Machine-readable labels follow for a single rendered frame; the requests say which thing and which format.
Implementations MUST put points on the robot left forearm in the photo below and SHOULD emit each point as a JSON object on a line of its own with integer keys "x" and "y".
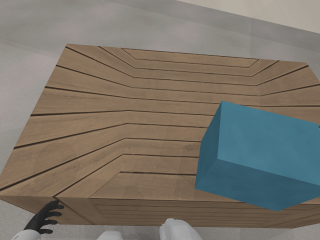
{"x": 27, "y": 234}

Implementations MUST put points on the left robot hand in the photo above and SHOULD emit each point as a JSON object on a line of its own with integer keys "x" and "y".
{"x": 39, "y": 219}

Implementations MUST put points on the robot left thigh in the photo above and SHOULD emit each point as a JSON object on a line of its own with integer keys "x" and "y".
{"x": 111, "y": 235}

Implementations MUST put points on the robot thigh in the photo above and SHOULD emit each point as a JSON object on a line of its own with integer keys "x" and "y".
{"x": 111, "y": 235}
{"x": 177, "y": 229}

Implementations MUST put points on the pedestal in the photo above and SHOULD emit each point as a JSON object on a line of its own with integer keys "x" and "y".
{"x": 115, "y": 136}

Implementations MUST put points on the carton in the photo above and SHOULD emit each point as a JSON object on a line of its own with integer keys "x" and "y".
{"x": 258, "y": 157}

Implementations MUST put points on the robot right thigh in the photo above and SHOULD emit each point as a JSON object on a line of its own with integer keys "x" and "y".
{"x": 177, "y": 229}

